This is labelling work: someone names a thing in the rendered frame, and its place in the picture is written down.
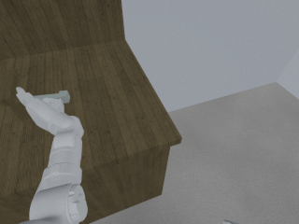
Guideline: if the counter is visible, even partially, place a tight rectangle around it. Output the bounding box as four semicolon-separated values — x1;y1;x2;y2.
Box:
0;0;182;224

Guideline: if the tap lever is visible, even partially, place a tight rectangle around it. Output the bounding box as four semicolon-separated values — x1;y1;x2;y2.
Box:
33;91;70;104

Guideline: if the left robot hand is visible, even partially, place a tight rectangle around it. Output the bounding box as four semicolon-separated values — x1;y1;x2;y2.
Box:
16;87;64;132

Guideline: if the robot left forearm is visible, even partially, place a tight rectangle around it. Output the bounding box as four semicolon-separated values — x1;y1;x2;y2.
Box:
29;112;84;220

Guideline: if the robot left upper arm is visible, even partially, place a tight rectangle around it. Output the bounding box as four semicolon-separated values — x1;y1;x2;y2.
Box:
19;183;88;224

